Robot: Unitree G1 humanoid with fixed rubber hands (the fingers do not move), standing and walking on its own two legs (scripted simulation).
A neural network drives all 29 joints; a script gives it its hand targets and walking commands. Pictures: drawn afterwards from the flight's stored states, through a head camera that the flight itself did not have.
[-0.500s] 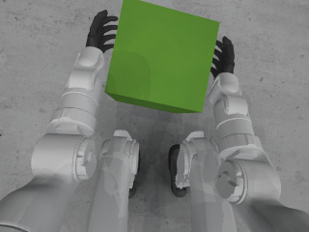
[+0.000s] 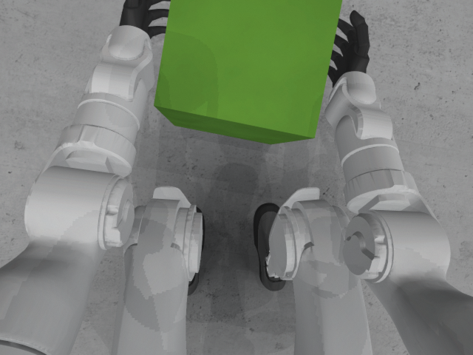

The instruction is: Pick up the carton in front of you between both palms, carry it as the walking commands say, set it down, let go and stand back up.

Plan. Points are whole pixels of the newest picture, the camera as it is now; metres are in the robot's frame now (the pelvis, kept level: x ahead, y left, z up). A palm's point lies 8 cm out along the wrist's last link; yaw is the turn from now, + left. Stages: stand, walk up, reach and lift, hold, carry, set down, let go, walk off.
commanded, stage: set down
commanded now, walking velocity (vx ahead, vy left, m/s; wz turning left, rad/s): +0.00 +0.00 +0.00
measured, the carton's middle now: (239, 71) +0.51 +0.01 -0.23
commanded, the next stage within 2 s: none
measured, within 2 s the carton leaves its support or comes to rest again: rests again in 0.88 s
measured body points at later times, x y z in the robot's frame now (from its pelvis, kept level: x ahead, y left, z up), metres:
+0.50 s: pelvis -0.01 +0.00 -0.02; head +0.33 +0.04 +0.27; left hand +0.55 +0.15 -0.17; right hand +0.51 -0.16 -0.17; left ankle +0.11 +0.10 -0.34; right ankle +0.12 -0.11 -0.34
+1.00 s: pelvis +0.00 +0.00 -0.01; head +0.35 +0.04 +0.26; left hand +0.53 +0.19 -0.21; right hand +0.49 -0.18 -0.20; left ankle +0.11 +0.10 -0.34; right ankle +0.12 -0.11 -0.34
